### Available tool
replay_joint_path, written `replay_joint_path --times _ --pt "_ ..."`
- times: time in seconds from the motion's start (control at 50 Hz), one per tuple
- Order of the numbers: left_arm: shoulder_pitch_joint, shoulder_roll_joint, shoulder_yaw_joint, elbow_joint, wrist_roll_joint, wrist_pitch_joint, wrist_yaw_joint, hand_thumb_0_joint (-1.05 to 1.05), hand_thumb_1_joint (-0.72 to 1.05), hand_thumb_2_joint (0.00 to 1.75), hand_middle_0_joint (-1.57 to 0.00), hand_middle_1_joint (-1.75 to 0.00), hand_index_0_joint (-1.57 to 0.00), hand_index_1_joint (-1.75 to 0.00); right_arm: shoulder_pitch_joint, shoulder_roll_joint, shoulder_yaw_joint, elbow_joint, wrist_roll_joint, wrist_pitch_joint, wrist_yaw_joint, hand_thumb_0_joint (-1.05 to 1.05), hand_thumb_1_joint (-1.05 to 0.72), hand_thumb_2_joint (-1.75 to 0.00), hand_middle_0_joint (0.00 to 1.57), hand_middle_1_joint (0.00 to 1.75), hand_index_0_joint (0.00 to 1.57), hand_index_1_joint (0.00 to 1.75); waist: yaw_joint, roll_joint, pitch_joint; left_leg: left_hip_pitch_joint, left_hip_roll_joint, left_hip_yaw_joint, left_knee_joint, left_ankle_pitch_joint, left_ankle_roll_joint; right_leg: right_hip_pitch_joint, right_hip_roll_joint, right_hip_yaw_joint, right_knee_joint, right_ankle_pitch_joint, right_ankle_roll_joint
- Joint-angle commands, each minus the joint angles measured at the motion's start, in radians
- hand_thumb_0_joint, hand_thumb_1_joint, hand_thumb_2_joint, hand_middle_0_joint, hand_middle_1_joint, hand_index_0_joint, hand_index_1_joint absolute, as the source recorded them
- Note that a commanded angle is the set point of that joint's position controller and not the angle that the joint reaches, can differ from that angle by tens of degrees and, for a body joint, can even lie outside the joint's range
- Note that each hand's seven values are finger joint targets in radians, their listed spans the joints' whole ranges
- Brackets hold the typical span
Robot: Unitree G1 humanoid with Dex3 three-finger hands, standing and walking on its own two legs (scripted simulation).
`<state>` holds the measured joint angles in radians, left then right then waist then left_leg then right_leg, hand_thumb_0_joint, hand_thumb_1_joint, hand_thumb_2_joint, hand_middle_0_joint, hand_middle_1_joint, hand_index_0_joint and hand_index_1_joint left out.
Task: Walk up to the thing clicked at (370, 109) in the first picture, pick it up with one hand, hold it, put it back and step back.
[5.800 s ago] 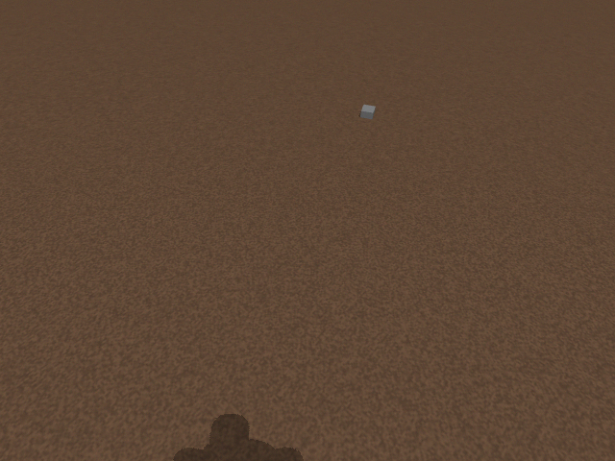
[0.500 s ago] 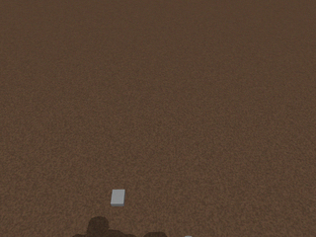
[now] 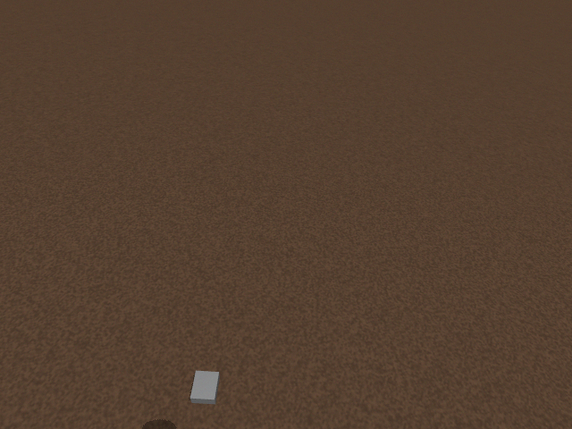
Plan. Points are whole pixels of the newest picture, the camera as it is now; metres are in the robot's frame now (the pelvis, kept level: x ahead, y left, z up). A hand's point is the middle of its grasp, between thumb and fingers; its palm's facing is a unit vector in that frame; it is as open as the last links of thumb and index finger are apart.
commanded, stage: walk up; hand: left
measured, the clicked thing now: (205, 387) +0.47 +0.20 -0.74
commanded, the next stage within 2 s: stand in 1.46 s
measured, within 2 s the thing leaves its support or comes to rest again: neither
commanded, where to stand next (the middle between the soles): +0.07 -0.02 m, yaw -1 degrees
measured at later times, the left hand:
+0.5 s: hand out of the picture +0.10 +0.25 -0.13, palm faces +0.02 -0.94 -0.35, open 7.4 cm
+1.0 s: hand out of the picture +0.13 +0.23 -0.14, palm faces -0.04 -0.95 -0.32, open 7.4 cm
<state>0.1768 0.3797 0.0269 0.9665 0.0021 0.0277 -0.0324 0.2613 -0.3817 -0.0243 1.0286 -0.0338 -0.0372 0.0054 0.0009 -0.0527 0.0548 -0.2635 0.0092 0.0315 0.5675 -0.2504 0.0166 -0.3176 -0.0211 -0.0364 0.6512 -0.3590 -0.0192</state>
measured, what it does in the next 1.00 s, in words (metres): stands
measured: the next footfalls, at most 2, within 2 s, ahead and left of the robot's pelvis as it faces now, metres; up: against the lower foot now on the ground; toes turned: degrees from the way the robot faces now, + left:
none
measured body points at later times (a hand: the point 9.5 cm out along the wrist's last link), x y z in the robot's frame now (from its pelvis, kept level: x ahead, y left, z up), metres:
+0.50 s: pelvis +0.03 -0.01 +0.02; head +0.04 -0.02 +0.47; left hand +0.10 +0.30 -0.11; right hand +0.15 -0.30 -0.12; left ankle +0.04 +0.12 -0.73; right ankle +0.04 -0.13 -0.73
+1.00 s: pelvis +0.04 -0.01 +0.02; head +0.05 -0.01 +0.47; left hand +0.13 +0.28 -0.12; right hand +0.10 -0.31 -0.11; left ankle +0.04 +0.12 -0.73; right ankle +0.04 -0.13 -0.73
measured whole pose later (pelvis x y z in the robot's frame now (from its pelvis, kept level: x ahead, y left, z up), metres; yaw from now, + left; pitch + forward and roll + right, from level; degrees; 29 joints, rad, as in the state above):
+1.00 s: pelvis +0.04 -0.01 +0.02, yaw -1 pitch -2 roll +0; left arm 0.08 0.34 0.01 1.14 0.01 -0.01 -0.02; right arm 0.12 -0.35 0.00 1.15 -0.02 -0.02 0.01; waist -0.02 0.00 0.05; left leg -0.11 0.03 0.04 0.34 -0.19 -0.01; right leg -0.11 -0.01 -0.02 0.32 -0.17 0.00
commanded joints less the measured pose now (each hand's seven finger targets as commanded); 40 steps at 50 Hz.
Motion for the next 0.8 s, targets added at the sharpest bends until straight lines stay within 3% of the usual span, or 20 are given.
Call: replay_joint_path --times 0.0,0.04,0.08,0.14,0.16,0.2,0.28,0.36,0.46,0.54,0.78 --pt "0.012 0.181 0.045 -0.009 -0.005 -0.03 0.009 0.0 0.9 0.9 -0.2 -0.3 -0.2 -0.3 -0.153 -0.234 -0.034 -0.093 0.004 -0.03 -0.018 0.0 -0.9 -0.9 0.2 0.3 0.2 0.3 0.045 0.201 0.051 -0.124 0.193 -0.245 -0.318 -0.257 0.085 0.076 -0.032 0.061 -0.101 0.021 -0.01" --pt "0.011 0.184 0.041 0.016 -0.002 -0.043 0.017 0.0 0.9 0.9 -0.2 -0.3 -0.2 -0.3 -0.141 -0.227 -0.032 -0.076 0.017 -0.031 -0.01 0.0 -0.9 -0.9 0.2 0.3 0.2 0.3 0.042 0.193 -0.045 -0.027 0.173 -0.195 -0.23 -0.021 0.05 0.146 -0.033 0.062 -0.214 0.128 -0.01" --pt "-0.024 0.19 0.035 0.026 0.002 -0.053 0.026 0.0 0.9 0.9 -0.2 -0.3 -0.2 -0.3 -0.114 -0.213 -0.025 -0.064 0.025 -0.027 -0.01 0.0 -0.9 -0.9 0.2 0.3 0.2 0.3 0.019 0.171 -0.117 0.019 0.149 -0.154 -0.188 0.116 0.032 0.206 -0.059 0.1 -0.244 0.211 -0.014" --pt "-0.061 0.197 0.02 0.049 0.0 -0.055 0.022 0.0 0.9 0.9 -0.2 -0.3 -0.2 -0.3 -0.151 -0.211 -0.027 -0.049 0.028 -0.013 -0.013 0.0 -0.9 -0.9 0.2 0.3 0.2 0.3 0.002 0.136 -0.069 0.016 0.121 -0.143 -0.238 -0.103 0.024 0.145 -0.076 0.116 -0.279 0.1 -0.013" --pt "-0.07 0.199 0.017 0.05 -0.001 -0.055 0.021 0.0 0.9 0.9 -0.2 -0.3 -0.2 -0.3 -0.158 -0.216 -0.026 -0.041 0.026 -0.012 -0.014 0.0 -0.9 -0.9 0.2 0.3 0.2 0.3 0.002 0.118 -0.062 0.027 0.122 -0.142 -0.24 -0.103 0.024 0.137 -0.08 0.119 -0.292 0.095 -0.014" --pt "-0.066 0.195 0.014 0.07 -0.004 -0.056 0.021 0.0 0.9 0.9 -0.2 -0.3 -0.2 -0.3 -0.173 -0.212 -0.02 -0.03 0.026 -0.013 -0.013 0.0 -0.9 -0.9 0.2 0.3 0.2 0.3 0.007 0.099 -0.04 0.046 0.121 -0.144 -0.239 -0.052 0.025 0.112 -0.087 0.123 -0.314 0.108 -0.017" --pt "-0.083 0.198 0.014 0.101 -0.002 -0.067 0.025 0.0 0.9 0.9 -0.2 -0.3 -0.2 -0.3 -0.172 -0.205 -0.021 -0.002 0.032 -0.015 -0.012 0.0 -0.9 -0.9 0.2 0.3 0.2 0.3 -0.009 0.017 -0.069 0.119 0.116 -0.116 -0.207 0.146 0.022 0.136 -0.106 0.127 -0.339 0.253 -0.015" --pt "-0.077 0.188 0.015 0.114 -0.004 -0.071 0.031 0.0 0.9 0.9 -0.2 -0.3 -0.2 -0.3 -0.191 -0.196 -0.02 0.013 0.034 -0.012 -0.012 0.0 -0.9 -0.9 0.2 0.3 0.2 0.3 -0.001 -0.003 -0.129 0.193 0.122 -0.099 -0.194 0.271 0.021 0.169 -0.113 0.107 -0.332 0.387 -0.007" --pt "-0.1 0.177 0.015 0.121 -0.005 -0.066 0.036 0.0 0.9 0.9 -0.2 -0.3 -0.2 -0.3 -0.22 -0.19 -0.02 0.032 0.03 -0.005 -0.015 0.0 -0.9 -0.9 0.2 0.3 0.2 0.3 0.003 0.015 -0.106 0.187 0.125 -0.093 -0.224 0.277 0.013 0.176 -0.112 0.1 -0.346 0.369 -0.002" --pt "-0.119 0.182 0.017 0.119 0.0 -0.062 0.037 0.0 0.9 0.9 -0.2 -0.3 -0.2 -0.3 -0.236 -0.185 -0.018 0.04 0.026 -0.002 -0.013 0.0 -0.9 -0.9 0.2 0.3 0.2 0.3 0.004 0.039 -0.073 0.156 0.119 -0.093 -0.255 0.213 0.005 0.179 -0.11 0.105 -0.368 0.302 0.002" --pt "-0.142 0.178 0.021 0.112 0.006 -0.059 0.035 0.0 0.9 0.9 -0.2 -0.3 -0.2 -0.3 -0.226 -0.183 -0.015 0.051 0.022 -0.006 -0.014 0.0 -0.9 -0.9 0.2 0.3 0.2 0.3 -0.001 0.061 -0.101 0.151 0.121 -0.087 -0.281 0.196 0.002 0.234 -0.108 0.108 -0.377 0.32 0.0"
